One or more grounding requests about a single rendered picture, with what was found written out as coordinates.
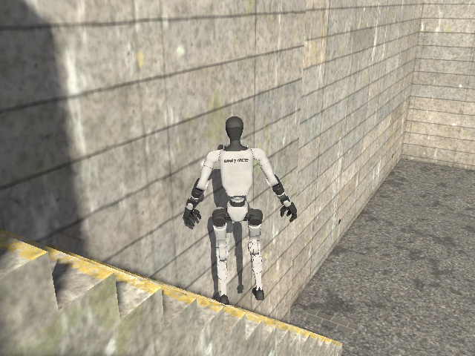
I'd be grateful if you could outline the robot right forearm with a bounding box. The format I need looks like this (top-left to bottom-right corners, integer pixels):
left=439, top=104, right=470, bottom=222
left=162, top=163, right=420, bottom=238
left=272, top=175, right=292, bottom=207

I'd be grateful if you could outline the right robot hand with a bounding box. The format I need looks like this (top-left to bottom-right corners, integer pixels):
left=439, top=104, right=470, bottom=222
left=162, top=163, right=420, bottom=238
left=280, top=202, right=297, bottom=222

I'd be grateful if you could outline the left robot hand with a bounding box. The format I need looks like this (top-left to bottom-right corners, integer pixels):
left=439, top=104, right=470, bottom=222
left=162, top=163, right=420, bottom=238
left=183, top=208, right=201, bottom=227

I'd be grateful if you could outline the robot left foot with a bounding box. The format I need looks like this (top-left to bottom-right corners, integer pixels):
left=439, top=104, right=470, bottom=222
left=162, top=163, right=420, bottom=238
left=219, top=295, right=229, bottom=305

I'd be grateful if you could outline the right robot upper arm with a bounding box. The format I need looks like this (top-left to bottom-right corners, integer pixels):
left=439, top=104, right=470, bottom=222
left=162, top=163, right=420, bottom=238
left=251, top=148, right=278, bottom=187

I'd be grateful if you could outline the robot left forearm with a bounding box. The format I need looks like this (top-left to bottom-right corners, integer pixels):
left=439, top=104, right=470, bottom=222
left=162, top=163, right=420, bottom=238
left=186, top=178, right=203, bottom=210

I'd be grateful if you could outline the robot right shin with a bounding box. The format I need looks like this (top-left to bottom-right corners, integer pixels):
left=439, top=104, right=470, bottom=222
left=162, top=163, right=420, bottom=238
left=250, top=241, right=263, bottom=291

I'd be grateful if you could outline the left robot upper arm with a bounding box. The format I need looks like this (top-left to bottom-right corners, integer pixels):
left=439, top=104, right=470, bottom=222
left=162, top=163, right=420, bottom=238
left=196, top=150, right=220, bottom=191

